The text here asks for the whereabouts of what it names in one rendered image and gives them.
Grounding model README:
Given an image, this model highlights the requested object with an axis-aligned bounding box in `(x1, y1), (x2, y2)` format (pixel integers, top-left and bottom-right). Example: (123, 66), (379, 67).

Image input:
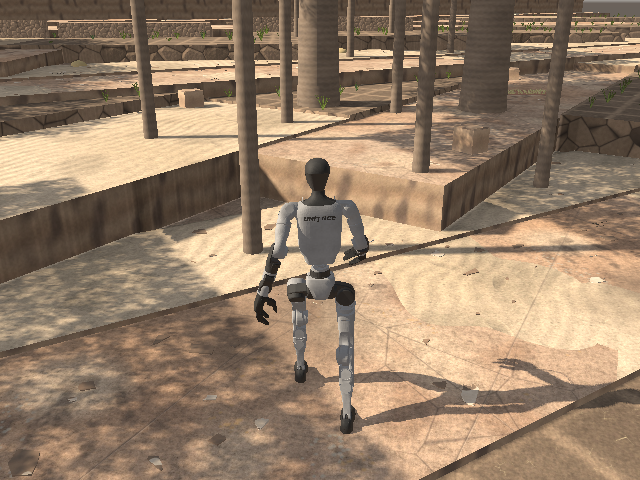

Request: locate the robot left hand
(254, 293), (277, 325)

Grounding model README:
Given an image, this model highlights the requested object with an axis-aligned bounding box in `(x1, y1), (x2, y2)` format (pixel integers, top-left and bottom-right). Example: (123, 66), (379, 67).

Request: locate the robot left forearm
(257, 243), (281, 297)

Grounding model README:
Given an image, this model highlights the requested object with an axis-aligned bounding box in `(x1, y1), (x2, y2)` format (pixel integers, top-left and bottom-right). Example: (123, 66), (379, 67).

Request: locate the robot right forearm
(356, 235), (369, 256)

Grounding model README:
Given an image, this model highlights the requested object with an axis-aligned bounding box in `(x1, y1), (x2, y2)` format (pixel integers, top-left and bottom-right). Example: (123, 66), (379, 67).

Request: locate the left robot upper arm
(272, 202), (298, 259)

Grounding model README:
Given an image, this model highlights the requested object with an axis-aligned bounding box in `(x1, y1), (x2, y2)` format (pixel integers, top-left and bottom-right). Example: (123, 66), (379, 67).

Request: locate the robot right shin
(339, 347), (354, 419)

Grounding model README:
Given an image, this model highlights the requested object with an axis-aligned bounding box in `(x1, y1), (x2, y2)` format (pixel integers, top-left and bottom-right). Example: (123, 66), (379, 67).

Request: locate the robot right hand
(343, 247), (366, 265)

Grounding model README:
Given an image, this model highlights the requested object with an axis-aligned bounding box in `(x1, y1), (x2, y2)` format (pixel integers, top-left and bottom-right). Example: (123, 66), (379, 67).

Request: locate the humanoid robot head
(301, 158), (336, 206)

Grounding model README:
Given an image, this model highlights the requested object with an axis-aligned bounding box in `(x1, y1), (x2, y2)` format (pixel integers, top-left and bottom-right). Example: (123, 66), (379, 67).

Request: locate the right robot upper arm
(338, 200), (368, 250)

